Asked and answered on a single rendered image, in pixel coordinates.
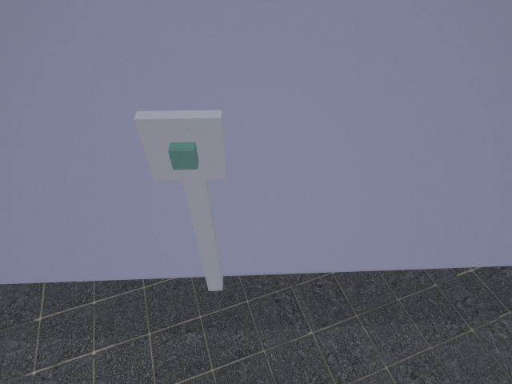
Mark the panel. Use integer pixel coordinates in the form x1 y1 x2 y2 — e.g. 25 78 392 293
134 110 227 291

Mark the button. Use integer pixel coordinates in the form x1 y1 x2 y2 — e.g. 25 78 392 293
168 142 198 170

